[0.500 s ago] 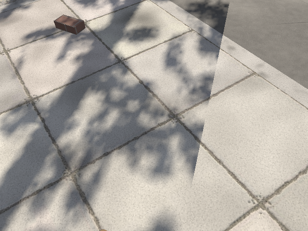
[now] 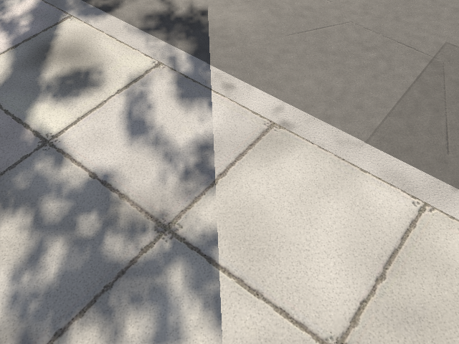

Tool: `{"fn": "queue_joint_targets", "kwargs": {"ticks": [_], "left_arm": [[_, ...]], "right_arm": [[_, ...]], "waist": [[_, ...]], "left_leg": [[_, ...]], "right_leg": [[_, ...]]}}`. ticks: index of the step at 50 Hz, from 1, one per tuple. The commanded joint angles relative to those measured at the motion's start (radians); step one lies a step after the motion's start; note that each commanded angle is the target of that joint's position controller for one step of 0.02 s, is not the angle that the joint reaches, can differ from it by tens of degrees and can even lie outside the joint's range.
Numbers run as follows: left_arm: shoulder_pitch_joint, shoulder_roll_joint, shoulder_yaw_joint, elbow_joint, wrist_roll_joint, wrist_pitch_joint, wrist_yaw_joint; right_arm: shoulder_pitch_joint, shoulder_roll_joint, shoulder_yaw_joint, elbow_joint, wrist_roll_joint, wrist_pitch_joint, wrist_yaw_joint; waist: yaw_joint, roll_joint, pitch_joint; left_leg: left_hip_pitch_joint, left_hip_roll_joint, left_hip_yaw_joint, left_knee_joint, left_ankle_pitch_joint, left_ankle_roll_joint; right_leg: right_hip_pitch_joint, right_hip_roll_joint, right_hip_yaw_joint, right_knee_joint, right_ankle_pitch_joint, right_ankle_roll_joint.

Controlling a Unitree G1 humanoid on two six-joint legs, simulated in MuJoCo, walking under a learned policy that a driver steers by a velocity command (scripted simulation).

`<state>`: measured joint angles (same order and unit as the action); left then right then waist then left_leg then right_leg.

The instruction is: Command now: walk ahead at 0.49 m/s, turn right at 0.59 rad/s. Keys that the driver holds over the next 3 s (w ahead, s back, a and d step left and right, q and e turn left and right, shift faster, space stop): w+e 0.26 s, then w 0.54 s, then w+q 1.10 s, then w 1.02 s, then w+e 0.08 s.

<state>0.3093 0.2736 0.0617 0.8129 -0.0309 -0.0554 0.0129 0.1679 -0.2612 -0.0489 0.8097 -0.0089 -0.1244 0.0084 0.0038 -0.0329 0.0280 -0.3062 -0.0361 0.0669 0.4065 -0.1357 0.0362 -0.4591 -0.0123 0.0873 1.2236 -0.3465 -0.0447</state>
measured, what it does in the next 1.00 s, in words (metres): walks ahead: right foot, then left foot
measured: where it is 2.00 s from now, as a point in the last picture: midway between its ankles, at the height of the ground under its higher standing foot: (276, 183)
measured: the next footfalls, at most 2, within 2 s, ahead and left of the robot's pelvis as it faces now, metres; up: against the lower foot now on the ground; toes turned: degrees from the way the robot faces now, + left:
right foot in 0.38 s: +0.34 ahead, -0.19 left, +0.00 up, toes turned -15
left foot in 0.94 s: +0.71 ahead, -0.06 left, +0.00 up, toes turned -11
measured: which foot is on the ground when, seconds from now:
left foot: down 0.00-0.38, up 0.40-0.92, down 0.94-1.00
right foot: up 0.00-0.36, down 0.38-0.96, up 0.98-1.00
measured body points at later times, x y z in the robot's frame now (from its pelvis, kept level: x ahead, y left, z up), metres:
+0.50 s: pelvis +0.26 -0.09 -0.01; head +0.30 -0.12 +0.44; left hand +0.47 +0.12 -0.10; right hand +0.27 -0.38 -0.14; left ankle +0.18 +0.08 -0.63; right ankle +0.30 -0.18 -0.74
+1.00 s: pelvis +0.55 -0.11 -0.02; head +0.59 -0.11 +0.43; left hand +0.64 +0.16 -0.15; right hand +0.68 -0.40 -0.11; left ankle +0.67 -0.05 -0.74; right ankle +0.34 -0.19 -0.67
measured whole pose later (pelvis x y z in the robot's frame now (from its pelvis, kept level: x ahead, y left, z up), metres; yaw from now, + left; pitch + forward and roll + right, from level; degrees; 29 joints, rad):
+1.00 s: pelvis +0.55 -0.11 -0.02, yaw -12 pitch +3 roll +0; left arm 0.35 0.29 0.06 0.83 0.00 -0.07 0.01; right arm 0.09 -0.27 -0.05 0.76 0.01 -0.09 0.05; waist 0.03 0.00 0.03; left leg -0.50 -0.04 0.04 0.59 -0.14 0.08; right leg -0.16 0.01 0.02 0.95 -0.47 -0.01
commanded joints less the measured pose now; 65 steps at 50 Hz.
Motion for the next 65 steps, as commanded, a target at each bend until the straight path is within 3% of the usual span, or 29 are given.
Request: {"fn": "queue_joint_targets", "kwargs": {"ticks": [1,5,9,14,16,17,18,19,20,21,22,23,24,26,29,35,40,44,46,47,48,49,50,51,52,53,57,62,65], "left_arm": [[0.032,0.028,0.012,-0.080,-0.004,0.005,-0.006],[-0.058,0.030,0.008,-0.143,0.008,0.012,-0.009],[-0.181,0.023,-0.001,-0.188,0.007,-0.003,-0.037],[-0.315,0.027,-0.005,-0.267,0.004,0.000,-0.067],[-0.292,0.047,0.005,-0.280,0.009,0.001,-0.070],[-0.224,0.073,0.020,-0.269,0.013,0.002,-0.067],[-0.061,0.115,0.047,-0.222,0.013,0.002,-0.061],[0.121,0.192,0.081,-0.172,0.014,0.007,-0.044],[0.143,0.327,0.099,-0.165,0.015,0.004,-0.034],[0.198,0.239,0.075,-0.177,0.017,-0.005,-0.037],[0.145,0.191,0.057,-0.166,0.028,-0.016,-0.044],[0.065,0.162,0.048,-0.173,0.021,-0.020,-0.045],[-0.011,0.121,0.034,-0.182,0.022,-0.022,-0.046],[-0.063,0.086,0.023,-0.188,0.033,-0.032,-0.047],[-0.046,0.110,0.029,-0.158,0.028,-0.053,-0.041],[0.037,0.128,0.030,-0.097,0.024,-0.042,-0.014],[0.113,0.148,0.035,-0.037,0.016,-0.030,-0.010],[0.081,0.170,0.044,-0.018,0.018,-0.017,0.001],[0.044,0.176,0.043,-0.024,0.026,-0.005,0.008],[0.049,0.159,0.033,-0.040,0.037,-0.003,0.016],[0.168,0.066,0.003,-0.070,0.048,-0.022,0.005],[0.152,0.058,-0.009,-0.060,0.043,-0.052,-0.006],[0.061,0.132,0.008,-0.088,0.009,-0.074,-0.019],[-0.022,0.139,0.005,-0.112,-0.001,-0.086,-0.020],[-0.061,0.133,0.007,-0.121,0.018,-0.090,-0.014],[-0.059,0.138,0.016,-0.125,0.036,-0.083,-0.007],[-0.049,0.094,0.012,-0.145,0.049,-0.046,0.006],[-0.243,0.053,-0.003,-0.198,0.043,-0.052,0.001],[-0.329,0.060,-0.003,-0.220,0.029,-0.065,-0.014]], "right_arm": [[0.026,-0.085,-0.024,-0.023,0.001,-0.017,0.004],[0.048,-0.136,-0.042,0.003,0.004,-0.018,0.002],[0.067,-0.165,-0.045,0.010,0.007,0.000,-0.005],[0.140,-0.204,-0.053,0.036,0.031,0.030,-0.008],[0.146,-0.224,-0.057,0.044,0.038,0.043,-0.008],[0.137,-0.237,-0.059,0.045,0.039,0.050,-0.010],[0.125,-0.229,-0.053,0.044,0.038,0.057,-0.014],[0.136,-0.188,-0.035,0.030,0.021,0.053,-0.018],[0.254,-0.040,0.015,-0.016,-0.011,0.029,0.000],[0.196,-0.124,0.001,0.003,0.030,-0.007,0.013],[0.082,-0.176,-0.018,-0.034,0.070,-0.017,0.017],[0.042,-0.156,-0.010,-0.047,0.060,-0.020,0.010],[0.030,-0.151,-0.012,-0.037,0.036,-0.014,0.002],[0.084,-0.138,-0.018,-0.022,0.027,0.014,0.003],[0.077,-0.100,-0.015,-0.024,0.015,0.043,-0.002],[-0.110,-0.063,-0.003,-0.075,0.013,0.035,0.009],[-0.241,-0.063,0.003,-0.123,0.023,0.021,0.034],[-0.200,-0.089,-0.003,-0.130,0.027,0.016,0.058],[-0.017,-0.140,-0.033,-0.083,0.025,0.021,0.052],[0.136,-0.192,-0.055,-0.048,0.024,0.026,0.043],[0.248,-0.298,-0.082,-0.043,0.011,0.030,0.036],[0.267,-0.245,-0.067,-0.031,0.029,0.032,0.040],[0.212,-0.197,-0.053,-0.044,0.031,0.034,0.037],[0.145,-0.171,-0.046,-0.066,0.027,0.037,0.032],[0.092,-0.150,-0.040,-0.079,0.022,0.039,0.031],[0.061,-0.126,-0.030,-0.093,0.012,0.038,0.029],[0.069,-0.151,-0.040,-0.104,0.018,0.033,0.014],[0.152,-0.174,-0.049,-0.088,0.034,0.048,-0.013],[0.203,-0.178,-0.051,-0.077,0.039,0.061,-0.020]], "waist": [[0.002,0.103,-0.042],[-0.004,0.073,-0.009],[-0.047,0.072,0.010],[-0.088,0.081,0.049],[-0.053,0.103,0.028],[-0.004,0.118,-0.020],[0.088,0.104,-0.103],[0.162,0.039,-0.205],[0.053,-0.252,-0.314],[0.120,-0.152,-0.466],[0.125,-0.094,-0.305],[0.084,-0.042,-0.213],[0.047,-0.001,-0.151],[-0.014,-0.020,-0.124],[-0.033,-0.002,-0.076],[0.033,-0.020,0.000],[0.082,-0.029,0.051],[0.039,-0.053,0.017],[-0.061,-0.058,-0.107],[-0.119,-0.013,-0.210],[-0.085,0.217,-0.357],[-0.093,0.284,-0.429],[-0.105,0.217,-0.298],[-0.090,0.121,-0.191],[-0.056,0.047,-0.111],[-0.020,0.046,-0.085],[0.018,0.091,-0.064],[-0.051,0.107,-0.035],[-0.085,0.122,-0.031]], "left_leg": [[0.153,0.286,-0.250,-0.255,0.058,0.168],[0.175,0.304,-0.129,-0.285,0.184,0.188],[0.214,0.273,0.007,-0.266,0.229,0.150],[0.332,0.320,0.055,-0.216,0.231,0.116],[0.367,0.334,0.073,-0.131,0.450,0.104],[0.369,0.327,0.094,-0.024,0.619,0.093],[0.318,0.293,0.132,0.168,0.719,0.069],[0.100,0.250,0.145,0.438,0.531,0.027],[-0.349,0.077,0.105,0.838,-0.347,-0.038],[-0.433,0.045,-0.123,0.986,-0.452,-0.028],[-0.517,0.091,-0.129,1.003,-0.367,-0.012],[-0.495,0.138,-0.122,0.929,-0.274,-0.001],[-0.439,0.172,-0.120,0.861,-0.216,-0.005],[-0.320,0.201,-0.132,0.788,-0.148,-0.010],[-0.333,0.197,-0.118,0.689,-0.066,-0.038],[-0.385,0.158,-0.092,0.324,0.242,-0.052],[-0.407,0.119,-0.076,0.165,0.232,-0.022],[-0.339,0.084,-0.048,0.125,0.091,0.044],[-0.065,-0.001,0.014,0.109,0.072,0.093],[0.196,0.046,-0.071,0.133,0.123,0.130],[0.600,0.298,-0.547,0.103,0.009,0.306],[0.716,0.378,-0.881,-0.085,-0.124,0.365],[0.633,0.354,-0.773,-0.107,-0.202,0.308],[0.479,0.315,-0.637,-0.116,-0.152,0.271],[0.323,0.277,-0.540,-0.135,-0.052,0.252],[0.221,0.245,-0.482,-0.160,0.039,0.239],[0.073,0.192,-0.376,-0.213,0.188,0.259],[0.050,0.129,-0.313,-0.192,0.133,0.194],[0.082,0.144,-0.362,-0.150,0.083,0.183]], "right_leg": [[-0.176,-0.119,0.030,-0.006,0.062,0.005],[-0.280,-0.138,0.031,-0.139,0.186,0.022],[-0.254,-0.120,-0.034,-0.377,0.379,0.015],[-0.237,-0.087,-0.108,-0.540,0.298,-0.019],[-0.151,-0.036,-0.146,-0.578,0.182,-0.056],[-0.040,0.007,-0.173,-0.602,0.151,-0.079],[0.183,0.061,-0.198,-0.673,0.214,-0.110],[0.501,-0.002,-0.076,-0.661,0.266,-0.151],[0.854,-0.304,0.477,-0.734,0.171,-0.326],[0.888,-0.382,0.729,-0.898,0.105,-0.374],[0.791,-0.343,0.552,-0.902,0.196,-0.311],[0.635,-0.300,0.407,-0.898,0.289,-0.271],[0.495,-0.259,0.301,-0.913,0.377,-0.243],[0.353,-0.213,0.211,-0.980,0.415,-0.227],[0.293,-0.197,0.123,-1.046,0.485,-0.236],[0.339,-0.151,0.009,-1.078,0.427,-0.178],[0.458,-0.204,0.025,-1.039,0.379,-0.170],[0.566,-0.244,-0.016,-0.945,0.599,-0.127],[0.547,-0.190,-0.092,-0.714,0.936,-0.083],[0.402,-0.149,-0.136,-0.480,0.847,-0.044],[-0.013,-0.003,-0.155,-0.068,0.407,0.038],[-0.216,0.087,-0.011,0.103,-0.192,0.049],[-0.323,0.023,0.046,0.166,-0.153,0.029],[-0.326,-0.024,0.024,0.120,-0.068,0.015],[-0.290,-0.060,0.007,0.030,-0.008,0.014],[-0.221,-0.089,0.009,-0.043,0.033,0.019],[-0.154,-0.090,-0.018,-0.196,0.103,0.071],[-0.120,-0.035,-0.026,-0.550,0.390,0.099],[-0.071,0.002,-0.026,-0.663,0.427,0.101]]}}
